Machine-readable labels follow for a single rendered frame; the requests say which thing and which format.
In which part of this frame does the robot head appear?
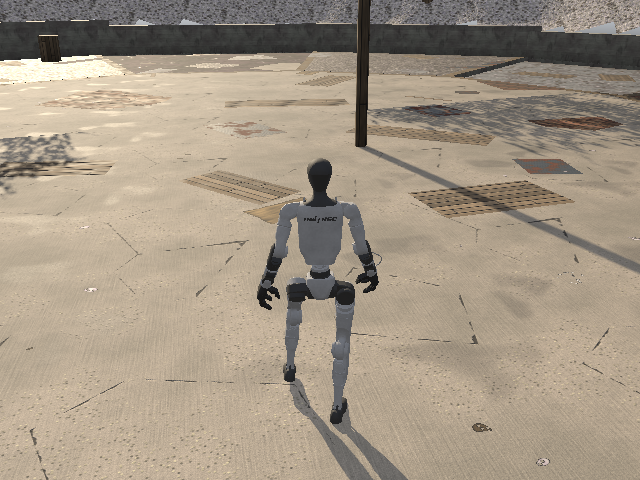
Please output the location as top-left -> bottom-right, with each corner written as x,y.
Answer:
303,158 -> 337,207

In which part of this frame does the right robot hand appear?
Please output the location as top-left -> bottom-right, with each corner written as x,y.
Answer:
355,273 -> 379,293

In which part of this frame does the left robot thigh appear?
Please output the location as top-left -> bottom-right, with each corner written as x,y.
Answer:
286,277 -> 307,326

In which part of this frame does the robot right forearm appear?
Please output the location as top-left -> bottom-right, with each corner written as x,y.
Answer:
358,240 -> 377,277

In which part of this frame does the left robot hand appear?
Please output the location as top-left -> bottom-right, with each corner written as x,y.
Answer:
257,284 -> 280,310

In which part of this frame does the left robot upper arm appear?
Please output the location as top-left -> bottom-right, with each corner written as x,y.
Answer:
272,202 -> 299,259

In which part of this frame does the robot left forearm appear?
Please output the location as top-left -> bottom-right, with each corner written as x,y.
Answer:
260,243 -> 282,289

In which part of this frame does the right robot upper arm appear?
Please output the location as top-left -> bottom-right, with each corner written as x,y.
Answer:
340,201 -> 369,255

